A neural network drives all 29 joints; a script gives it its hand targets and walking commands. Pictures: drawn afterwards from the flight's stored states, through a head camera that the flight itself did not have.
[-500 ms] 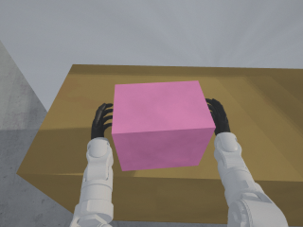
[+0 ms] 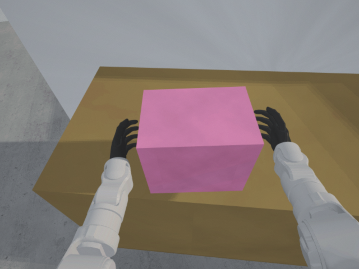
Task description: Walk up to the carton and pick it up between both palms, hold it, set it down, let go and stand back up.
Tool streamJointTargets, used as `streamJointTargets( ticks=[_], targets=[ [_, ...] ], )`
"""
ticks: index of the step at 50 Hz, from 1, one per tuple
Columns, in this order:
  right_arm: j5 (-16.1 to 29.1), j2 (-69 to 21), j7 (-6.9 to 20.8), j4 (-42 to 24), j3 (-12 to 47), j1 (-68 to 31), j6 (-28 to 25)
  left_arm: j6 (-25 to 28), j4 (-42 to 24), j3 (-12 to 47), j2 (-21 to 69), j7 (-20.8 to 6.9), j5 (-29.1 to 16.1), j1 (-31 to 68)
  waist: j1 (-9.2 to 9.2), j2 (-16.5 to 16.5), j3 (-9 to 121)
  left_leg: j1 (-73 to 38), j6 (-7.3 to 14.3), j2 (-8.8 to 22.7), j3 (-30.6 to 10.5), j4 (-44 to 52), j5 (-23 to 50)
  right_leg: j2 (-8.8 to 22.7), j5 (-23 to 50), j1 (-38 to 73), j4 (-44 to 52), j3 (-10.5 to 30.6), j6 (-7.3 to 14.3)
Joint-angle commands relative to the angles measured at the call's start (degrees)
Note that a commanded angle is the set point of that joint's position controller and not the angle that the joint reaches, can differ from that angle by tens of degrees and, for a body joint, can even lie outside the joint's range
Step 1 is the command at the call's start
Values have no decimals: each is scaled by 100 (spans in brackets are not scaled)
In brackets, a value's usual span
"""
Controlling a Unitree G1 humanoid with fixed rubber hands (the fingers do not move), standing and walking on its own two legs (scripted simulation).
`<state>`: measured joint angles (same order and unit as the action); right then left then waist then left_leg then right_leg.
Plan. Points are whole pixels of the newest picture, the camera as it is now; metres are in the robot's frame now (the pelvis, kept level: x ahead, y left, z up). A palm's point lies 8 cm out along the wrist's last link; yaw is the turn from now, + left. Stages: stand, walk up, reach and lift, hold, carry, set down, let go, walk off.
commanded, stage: set down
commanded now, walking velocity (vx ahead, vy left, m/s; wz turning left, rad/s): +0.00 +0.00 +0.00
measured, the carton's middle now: (195, 142) +0.43 +0.04 +0.03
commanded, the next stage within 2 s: none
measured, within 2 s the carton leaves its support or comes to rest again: neither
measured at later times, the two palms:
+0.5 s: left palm (93, 128) +0.35 +0.24 +0.15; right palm (303, 119) +0.43 -0.17 +0.14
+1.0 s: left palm (90, 144) +0.31 +0.23 +0.14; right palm (323, 138) +0.39 -0.20 +0.14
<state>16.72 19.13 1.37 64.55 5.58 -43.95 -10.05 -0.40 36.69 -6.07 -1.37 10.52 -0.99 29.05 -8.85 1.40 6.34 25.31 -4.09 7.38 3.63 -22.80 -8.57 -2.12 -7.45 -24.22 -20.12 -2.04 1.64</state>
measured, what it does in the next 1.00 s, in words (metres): stands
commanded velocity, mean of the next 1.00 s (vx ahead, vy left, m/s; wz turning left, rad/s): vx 0.00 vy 0.00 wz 0.00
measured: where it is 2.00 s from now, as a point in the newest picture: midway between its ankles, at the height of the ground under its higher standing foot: outside the picture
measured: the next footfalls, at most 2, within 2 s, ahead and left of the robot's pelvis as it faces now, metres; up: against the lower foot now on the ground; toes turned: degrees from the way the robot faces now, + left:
none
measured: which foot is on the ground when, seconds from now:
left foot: down 0.00-1.00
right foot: down 0.00-1.00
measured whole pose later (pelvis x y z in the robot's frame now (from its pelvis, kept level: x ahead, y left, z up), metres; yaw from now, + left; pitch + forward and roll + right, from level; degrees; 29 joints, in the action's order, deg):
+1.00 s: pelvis +0.00 +0.01 +0.01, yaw +1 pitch +1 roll +0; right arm 24.9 28.3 5.1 31.3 1.9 -31.7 15.8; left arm -40.2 -3.1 -8.4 -8.4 7.8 -6.0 20.2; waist -3.7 0.5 0.8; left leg 10.7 -3.3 4.5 2.1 -17.1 -6.9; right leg -0.5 -8.2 -11.2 -18.7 -1.1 0.8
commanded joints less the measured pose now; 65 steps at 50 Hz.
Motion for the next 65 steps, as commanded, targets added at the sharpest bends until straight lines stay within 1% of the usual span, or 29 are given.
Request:
streamJointTargets(
  ticks=[1,6,8,11,12,13,14,16,18,20,22,23,24,31,32,33,35,38,40,41,46,50,55,56,57,58,60,64,65],
  targets=[
    [280,1243,22,-1214,33,-2434,-316,266,-1085,-97,-710,-83,-230,1715,94,-867,3436,-982,202,-660,119,-128,1879,-179,2616,2249,-262,326,-293],
    [464,1205,120,-1045,-11,-2673,16,-74,-801,92,-1054,-90,-437,2089,90,-610,2876,-805,244,-697,70,-53,1217,-114,1415,1732,-157,313,-277],
    [504,1449,195,-1805,-58,-2674,11,-128,-1857,25,-1223,-104,-552,2262,173,-507,3795,-1358,161,-706,72,-126,1864,-197,1762,1825,-171,207,-250],
    [626,1132,221,-1103,139,-2464,372,-439,-1007,163,-1207,-235,-603,2070,200,-705,3000,-809,270,-719,53,-25,1453,-151,1774,1907,-158,409,-331],
    [555,1569,230,-2045,-85,-2788,373,-541,-2190,-111,-1574,-211,-642,2348,36,-540,3635,-1078,251,-773,97,43,1707,-131,1979,2250,-122,382,-346],
    [584,1311,261,-1479,110,-2481,540,-663,-1414,-51,-1313,-256,-547,1958,184,-805,3023,-1027,293,-704,10,-19,1539,-113,1744,2041,-115,399,-376],
    [594,1640,275,-2278,-76,-2786,531,-789,-2533,-146,-1559,-233,-563,2442,110,-411,3624,-1445,229,-756,9,90,1843,-146,1903,2119,-78,333,-337],
    [704,1837,287,-2142,-139,-2813,842,-1291,-2827,-61,-1435,-166,-568,2464,219,-289,3330,-1907,164,-744,-26,64,1876,-239,1675,1748,40,217,-317],
    [624,1618,325,-1859,-67,-2579,1203,-1741,-2078,-98,-1442,-227,-503,2130,306,-560,2423,-1620,277,-748,-76,152,1355,-204,944,1575,200,229,-296],
    [607,1888,360,-2505,-350,-2445,1387,-2154,-3564,-70,-1431,-145,-584,2145,359,-325,3120,-2121,191,-764,-54,273,1673,-270,1143,1675,169,121,-246],
    [586,1721,390,-1773,-299,-2436,1691,-2455,-2454,-86,-1480,-198,-507,2027,465,-333,1931,-1757,249,-788,-143,249,1136,-191,600,1274,233,175,-229],
    [577,1805,434,-2405,-467,-2578,1702,-2557,-3410,-188,-1561,-145,-484,2344,390,-108,2513,-2045,196,-799,-109,289,1199,-218,569,1383,251,122,-154],
    [583,1843,469,-2170,-456,-2740,1842,-2791,-2786,-190,-1500,-103,-489,2357,339,-257,2052,-1762,275,-767,-110,275,847,-216,323,1277,288,142,-145],
    [786,2169,395,-3131,-687,-2506,2092,-3400,-3906,-211,-1502,-85,-692,2145,481,-354,2494,-2269,230,-806,-83,275,1350,-232,1194,1751,151,56,-198],
    [748,2070,385,-2702,-790,-2493,2192,-3416,-3516,-207,-1451,-110,-633,2097,527,-322,2096,-2000,255,-792,-101,252,1009,-221,699,1446,208,84,-206],
    [756,1995,392,-3169,-786,-2699,2206,-3474,-3957,-402,-1724,-85,-557,2421,299,-319,2258,-1972,278,-775,-110,303,939,-199,700,1574,211,84,-190],
    [816,2137,445,-3439,-871,-1946,2214,-3613,-4832,-173,-1387,-46,-625,1933,465,-88,2751,-2384,217,-759,-112,361,1394,-227,1194,1797,141,114,-133],
    [827,2205,445,-3033,-834,-1873,2274,-3666,-4202,2,-1310,-134,-690,1647,583,-197,2019,-2245,218,-735,-152,361,1258,-205,932,1520,211,97,-120],
    [782,2236,479,-3489,-918,-2398,2329,-3645,-4393,-197,-1653,-135,-609,2172,467,-146,2173,-2202,241,-758,-111,417,1158,-209,764,1369,221,118,-149],
    [969,2018,492,-3530,-554,-1266,2286,-3668,-4565,-334,-1253,-140,-523,1064,261,-277,1975,-2400,266,-752,-110,447,1372,-178,1118,1938,220,192,-120],
    [861,2173,410,-4303,-921,-810,2274,-3717,-5458,-442,-1379,-246,-452,612,593,-450,2106,-2435,285,-852,-121,548,1430,-215,1425,2238,236,82,-218],
    [755,1927,298,-4824,-812,-1024,2317,-3664,-5254,-501,-1428,-295,-395,738,407,-722,1703,-1997,400,-895,-62,612,956,-65,930,2377,235,305,-245],
    [719,1946,271,-5022,-980,-461,2325,-3640,-5420,-304,-1190,-296,-511,394,550,-609,1582,-2011,384,-856,-25,610,819,-132,786,2115,182,226,-206],
    [765,1721,271,-5241,-790,755,2195,-3590,-5708,-336,-897,-322,-403,-843,444,-591,1546,-2473,360,-829,-75,559,1336,-123,1299,2408,181,211,-180],
    [709,2223,252,-5305,-1223,-79,2213,-3583,-5802,-112,-1129,-363,-608,49,821,-408,1734,-2217,330,-854,-43,534,1131,-158,1253,2024,157,205,-188],
    [754,1894,242,-5397,-916,296,2251,-3579,-5630,-310,-1223,-356,-507,-241,602,-383,1576,-2286,357,-879,-24,461,1253,-69,1415,2288,158,321,-170],
    [743,1797,219,-5437,-842,1619,1999,-3384,-5997,-265,-802,-449,-286,-1563,617,-416,1466,-2849,231,-856,-50,487,1874,-184,1927,2352,188,219,-144],
    [567,1977,197,-6054,-1220,451,1940,-3240,-6111,-226,-1205,-348,-496,-336,637,-372,1256,-2280,282,-881,20,545,1249,-121,1121,1870,240,270,-145],
    [694,1828,243,-5844,-1147,1769,1928,-3187,-6164,-223,-844,-317,-461,-1695,637,-507,994,-2569,287,-839,-53,563,1396,-170,1036,1906,263,199,-68]
  ],
)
